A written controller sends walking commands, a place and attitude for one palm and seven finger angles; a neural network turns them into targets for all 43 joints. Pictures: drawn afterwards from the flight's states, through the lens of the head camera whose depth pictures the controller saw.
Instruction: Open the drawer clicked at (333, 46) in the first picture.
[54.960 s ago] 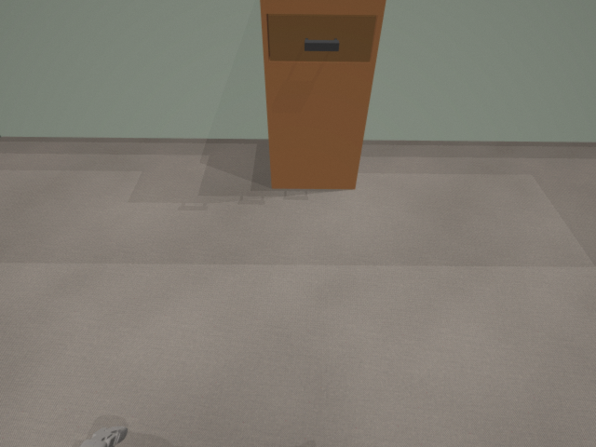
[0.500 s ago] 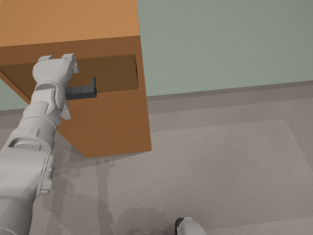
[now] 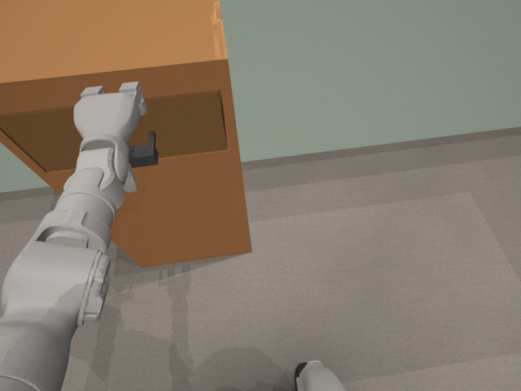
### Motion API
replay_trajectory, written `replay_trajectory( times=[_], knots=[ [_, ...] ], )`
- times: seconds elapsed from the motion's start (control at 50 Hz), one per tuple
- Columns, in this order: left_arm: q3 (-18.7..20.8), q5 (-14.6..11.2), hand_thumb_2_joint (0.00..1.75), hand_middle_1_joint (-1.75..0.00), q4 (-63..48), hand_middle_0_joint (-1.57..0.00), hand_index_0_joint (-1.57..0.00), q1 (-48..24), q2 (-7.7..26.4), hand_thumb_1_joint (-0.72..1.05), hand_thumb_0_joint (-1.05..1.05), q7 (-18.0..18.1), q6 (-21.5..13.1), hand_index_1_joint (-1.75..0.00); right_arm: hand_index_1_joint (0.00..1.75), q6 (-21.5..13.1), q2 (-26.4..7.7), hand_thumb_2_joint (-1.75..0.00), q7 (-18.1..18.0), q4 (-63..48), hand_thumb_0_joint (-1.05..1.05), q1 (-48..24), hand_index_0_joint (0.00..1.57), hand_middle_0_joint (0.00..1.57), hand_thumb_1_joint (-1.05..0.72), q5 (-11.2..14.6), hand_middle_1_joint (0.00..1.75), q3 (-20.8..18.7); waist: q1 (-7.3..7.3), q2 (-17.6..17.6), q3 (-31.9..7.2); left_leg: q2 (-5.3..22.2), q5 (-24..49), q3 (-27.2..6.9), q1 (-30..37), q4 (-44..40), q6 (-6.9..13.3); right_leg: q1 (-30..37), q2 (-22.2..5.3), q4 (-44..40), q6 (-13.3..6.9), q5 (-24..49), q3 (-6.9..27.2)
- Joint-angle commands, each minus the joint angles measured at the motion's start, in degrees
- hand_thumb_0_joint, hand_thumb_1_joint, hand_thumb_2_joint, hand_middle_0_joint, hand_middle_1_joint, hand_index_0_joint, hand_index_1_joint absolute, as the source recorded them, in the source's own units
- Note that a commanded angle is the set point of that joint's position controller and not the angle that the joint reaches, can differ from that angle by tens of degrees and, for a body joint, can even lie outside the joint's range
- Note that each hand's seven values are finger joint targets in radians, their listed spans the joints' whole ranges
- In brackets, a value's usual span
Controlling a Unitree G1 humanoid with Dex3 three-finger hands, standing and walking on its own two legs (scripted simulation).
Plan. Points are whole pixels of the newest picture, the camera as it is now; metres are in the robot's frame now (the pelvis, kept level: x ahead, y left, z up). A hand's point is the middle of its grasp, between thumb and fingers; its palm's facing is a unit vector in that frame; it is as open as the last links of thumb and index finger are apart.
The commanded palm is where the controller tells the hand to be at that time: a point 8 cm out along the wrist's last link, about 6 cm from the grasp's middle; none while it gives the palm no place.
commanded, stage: move the hooked fingers above the handle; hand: left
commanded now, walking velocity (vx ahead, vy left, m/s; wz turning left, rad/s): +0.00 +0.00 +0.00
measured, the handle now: (123, 148) +0.56 +0.21 -0.01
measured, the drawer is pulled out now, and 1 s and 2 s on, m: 0.00 0.00 0.00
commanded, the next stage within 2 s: lift the fingers back up to retry in 1.00 s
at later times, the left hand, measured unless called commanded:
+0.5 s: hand (116, 141) +0.52 +0.19 +0.05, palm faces +0.11 -0.08 -0.99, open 13.6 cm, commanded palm +0.49 +0.23 +0.10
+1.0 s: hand (99, 174) +0.48 +0.23 +0.03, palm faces -0.11 +0.01 -0.99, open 13.8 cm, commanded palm +0.49 +0.23 +0.10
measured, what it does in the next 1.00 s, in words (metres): stands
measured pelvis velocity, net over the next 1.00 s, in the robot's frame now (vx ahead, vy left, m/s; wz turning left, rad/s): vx -0.01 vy -0.01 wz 0.04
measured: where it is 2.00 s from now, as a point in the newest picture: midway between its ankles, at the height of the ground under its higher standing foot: outside the picture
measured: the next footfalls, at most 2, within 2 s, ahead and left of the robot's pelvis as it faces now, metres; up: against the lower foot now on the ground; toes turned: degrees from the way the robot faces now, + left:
none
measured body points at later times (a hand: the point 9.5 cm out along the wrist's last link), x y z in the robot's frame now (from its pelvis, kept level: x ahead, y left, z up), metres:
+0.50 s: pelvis +0.00 +0.01 -0.01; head +0.11 +0.01 +0.43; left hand +0.51 +0.19 +0.11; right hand +0.01 -0.29 -0.13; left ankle -0.04 +0.11 -0.71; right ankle +0.04 -0.14 -0.71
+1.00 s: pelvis -0.01 -0.01 -0.01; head +0.11 -0.01 +0.42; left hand +0.48 +0.22 +0.08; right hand +0.00 -0.30 -0.13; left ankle -0.04 +0.11 -0.71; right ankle +0.04 -0.14 -0.71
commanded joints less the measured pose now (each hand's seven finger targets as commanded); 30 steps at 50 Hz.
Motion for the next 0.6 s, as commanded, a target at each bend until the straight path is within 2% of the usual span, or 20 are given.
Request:
replay_trajectory(
  times=[0.0, 0.02, 0.04, 0.06, 0.1, 0.12, 0.2, 0.22, 0.26, 0.28, 0.34, 0.36, 0.38, 0.42, 0.44, 0.48, 0.52, 0.54, 0.56, 0.58],
  knots=[
    [6.7, -3.1, 0.3, -1.2, -5.4, -0.3, -0.3, -18.4, 27.1, -0.5, 0.0, -3.3, 3.6, -1.2, 0.3, -0.6, -10.5, -0.9, -2.6, -5.2, 0.0, 5.2, 0.2, 0.2, -0.9, 1.3, 0.3, -3.0, 3.31, -11.3, -20.6, -3.7, 11.3, -0.9, -1.7, -7.0, 1.4, 29.1, 2.7, -3.8, -1.5, 11.4, -1.0],
    [6.8, -3.2, 0.3, -1.2, -5.7, -0.3, -0.3, -18.1, 27.5, -0.5, 0.0, -4.2, 2.4, -1.2, 0.3, -0.6, -10.6, -0.9, -3.0, -5.5, 0.0, 5.0, 0.2, 0.2, -0.9, 1.3, 0.3, -2.9, 3.29, -11.7, -20.6, -3.6, 10.6, -1.1, -1.5, -7.1, 1.5, 29.0, 2.6, -4.0, -1.6, 10.4, -0.8],
    [6.2, -2.6, 0.3, -1.2, -6.0, -0.3, -0.3, -17.5, 27.4, -0.5, 0.0, -5.1, 1.2, -1.2, 0.3, -0.9, -10.7, -0.9, -3.4, -5.8, 0.0, 5.3, 0.2, 0.2, -0.9, 1.4, 0.3, -2.9, 3.18, -10.3, -19.5, -3.5, 9.5, -1.1, -1.6, -7.0, 1.5, 27.3, 2.6, -4.0, -1.6, 8.9, -0.6],
    [4.7, -2.0, 0.3, -1.2, -6.8, -0.3, -0.3, -18.3, 25.6, -0.5, 0.0, -5.8, -0.2, -1.2, 0.3, -1.4, -10.7, -0.9, -3.6, -5.9, 0.0, 5.9, 0.2, 0.2, -0.9, 1.3, 0.3, -3.1, 2.33, -10.0, -18.7, -3.3, 8.6, -1.5, -1.0, -6.9, 1.6, 25.0, 2.7, -4.1, -1.7, 7.4, -0.9],
    [3.7, -1.4, 0.3, -1.2, -9.3, -0.3, -0.3, -18.0, 23.7, -0.5, 0.0, -7.0, -4.0, -1.2, 0.3, -2.5, -10.6, -0.9, -3.9, -6.1, 0.0, 7.3, 0.2, 0.2, -0.9, 1.1, 0.3, -3.8, 1.84, -8.0, -19.9, -3.0, 9.0, -1.6, 0.7, -5.9, 1.7, 22.9, 2.9, -3.6, -1.9, 6.9, -0.7],
    [2.6, -1.3, 0.3, -1.2, -10.7, -0.3, -0.3, -19.3, 21.9, -0.5, 0.0, -7.5, -6.1, -1.2, 0.3, -2.9, -10.3, -0.9, -4.1, -6.3, 0.0, 8.1, 0.2, 0.2, -0.9, 1.1, 0.3, -4.2, 0.72, -8.3, -20.9, -2.9, 9.9, -1.9, 2.0, -5.1, 1.9, 22.0, 3.1, -3.5, -2.0, 7.6, -0.7],
    [-2.5, -2.8, 0.3, -1.2, -19.5, -0.3, -0.3, -27.0, 13.3, -0.5, 0.0, -7.3, -13.6, -1.2, 0.3, -4.8, -9.6, -0.9, -3.7, -4.4, 0.0, 11.9, 0.2, 0.2, -0.9, 0.0, 0.3, -6.3, -1.9, -0.5, -25.3, -2.6, 14.6, -4.0, 9.7, -2.0, 1.5, 14.0, 3.7, -2.1, -2.8, 8.1, -1.2],
    [-3.6, -3.4, 0.3, -1.2, -21.9, -0.3, -0.3, -29.3, 11.5, -0.5, 0.0, -7.0, -15.0, -1.2, 0.3, -5.0, -9.5, -0.9, -3.4, -3.8, 0.0, 12.5, 0.2, 0.2, -0.9, -0.3, 0.3, -6.7, -2.59, 0.0, -27.2, -2.5, 16.7, -4.8, 12.0, -1.1, 1.3, 12.3, 3.9, -1.7, -2.9, 8.3, -1.5],
    [-2.2, -3.6, 0.3, -1.2, -24.9, -0.3, -0.3, -32.1, 12.3, -0.5, 0.0, -4.9, -16.4, -1.2, 0.3, -5.4, -9.7, -0.9, -2.9, -2.2, 0.0, 13.8, 0.2, 0.2, -0.9, -0.9, 0.3, -7.5, -2.1, 4.8, -30.4, -2.3, 22.6, -6.3, 16.2, 0.3, 0.3, 9.5, 4.1, -0.2, -3.4, 9.6, -2.1],
    [-2.1, -3.5, 0.3, -1.2, -25.4, -0.3, -0.3, -33.2, 11.9, -0.5, 0.0, -3.4, -16.5, -1.2, 0.3, -5.5, -9.6, -0.9, -2.6, -1.7, 0.0, 14.0, 0.2, 0.2, -0.9, -1.3, 0.3, -7.5, -2.49, 6.1, -31.1, -2.2, 25.1, -6.5, 17.1, 1.3, 0.0, 8.4, 4.1, 0.3, -3.4, 10.1, -2.4],
    [2.8, -2.4, 0.3, -1.2, -21.9, -0.3, -0.3, -34.5, 17.1, -0.5, 0.0, 1.8, -14.1, -1.2, 0.3, -5.1, -10.0, -0.9, -1.6, -0.1, 0.0, 14.3, 0.2, 0.2, -0.9, -1.8, 0.3, -7.0, -1.93, 5.8, -28.5, -2.5, 26.9, -7.1, 13.1, 1.6, -0.7, 8.1, 4.3, 1.2, -3.6, 10.7, -3.4],
    [5.5, -1.9, 0.3, -1.2, -19.9, -0.3, -0.3, -32.4, 19.6, -0.5, 0.0, 3.6, -12.4, -1.2, 0.3, -4.9, -10.0, -0.9, -1.1, -0.1, 0.0, 13.8, 0.2, 0.2, -0.9, -1.9, 0.3, -6.7, -0.82, 6.3, -28.6, -2.7, 27.7, -6.9, 11.7, 1.6, -0.9, 8.9, 4.5, 1.9, -3.8, 11.4, -3.7],
    [5.7, -1.2, 0.3, -1.2, -17.9, -0.3, -0.3, -31.7, 19.7, -0.5, 0.0, 5.2, -10.2, -1.2, 0.3, -4.6, -9.9, -0.9, -0.6, -0.2, 0.0, 13.1, 0.2, 0.2, -0.9, -1.9, 0.3, -6.2, -0.35, 5.8, -28.4, -2.9, 28.2, -6.7, 10.0, 1.4, -1.0, 9.8, 4.5, 2.4, -3.9, 12.0, -4.1],
    [8.0, -0.3, 0.3, -1.2, -13.1, -0.3, -0.3, -30.0, 22.6, -0.5, 0.0, 7.1, -4.7, -1.2, 0.3, -3.8, -10.4, -0.9, 0.5, -0.1, 0.0, 11.5, 0.2, 0.2, -0.9, -2.1, 0.3, -5.3, 0.91, 5.9, -27.0, -3.0, 28.9, -5.7, 7.1, 0.7, -0.9, 12.1, 4.4, 2.7, -3.9, 13.8, -4.3],
    [6.9, 0.3, 0.3, -1.2, -10.8, -0.3, -0.3, -28.5, 21.9, -0.5, 0.0, 7.2, -1.5, -1.2, 0.3, -3.3, -10.3, -0.9, 1.0, -0.5, 0.0, 11.0, 0.2, 0.2, -0.9, -2.0, 0.3, -5.0, 1.37, 6.6, -27.4, -2.9, 29.8, -5.3, 6.7, 0.6, -1.0, 13.3, 4.3, 3.0, -3.8, 15.0, -4.3],
    [5.4, 0.8, 0.3, -1.2, -7.4, -0.3, -0.3, -26.6, 21.2, -0.5, 0.0, 6.1, 3.6, -1.2, 0.3, -2.3, -10.5, -0.9, 1.4, -1.1, 0.0, 10.1, 0.2, 0.2, -0.9, -1.4, 0.3, -4.9, 1.38, 3.4, -26.3, -2.7, 28.8, -4.1, 5.2, -0.2, -0.8, 15.6, 4.3, 2.1, -3.5, 16.3, -4.2],
    [7.1, 0.7, 0.3, -1.2, -6.5, -0.3, -0.3, -26.8, 24.8, -0.5, 0.0, 5.1, 6.2, -1.2, 0.3, -1.2, -11.1, -0.9, 0.9, -1.6, 0.0, 8.8, 0.2, 0.2, -0.9, -1.2, 0.3, -4.4, 1.7, -1.5, -27.2, -3.1, 25.2, -3.2, 2.9, -1.4, 0.1, 20.8, 4.1, 1.1, -3.1, 17.5, -3.2],
    [6.2, 1.1, 0.3, -1.2, -6.0, -0.3, -0.3, -27.1, 25.4, -0.5, 0.0, 4.3, 7.4, -1.2, 0.3, -0.6, -11.0, -0.9, 0.6, -1.9, 0.0, 8.4, 0.2, 0.2, -0.9, -0.7, 0.3, -4.1, 1.67, -2.0, -27.1, -3.1, 23.0, -3.0, 2.2, -2.4, 0.2, 21.9, 3.9, 0.8, -2.8, 16.6, -3.1],
    [4.5, 0.5, 0.3, -1.2, -4.1, -0.3, -0.3, -26.3, 23.5, -0.5, 0.0, 3.1, 8.6, -1.2, 0.3, -0.3, -10.7, -0.9, 0.2, -2.2, 0.0, 7.7, 0.2, 0.2, -0.9, -0.2, 0.3, -4.0, 1.23, -3.8, -24.8, -3.2, 19.8, -2.6, 1.4, -3.4, 0.4, 22.1, 3.8, -0.4, -2.6, 14.8, -2.9],
    [4.2, -0.4, 0.3, -1.2, -3.4, -0.3, -0.3, -25.4, 23.2, -0.5, 0.0, 1.7, 8.8, -1.2, 0.3, -0.2, -10.6, -0.9, -0.2, -2.7, 0.0, 7.5, 0.2, 0.2, -0.9, 0.2, 0.3, -3.8, 1.47, -5.5, -23.4, -3.2, 17.3, -2.5, 0.7, -4.5, 0.5, 23.1, 3.6, -1.3, -2.4, 13.2, -2.8]
  ],
)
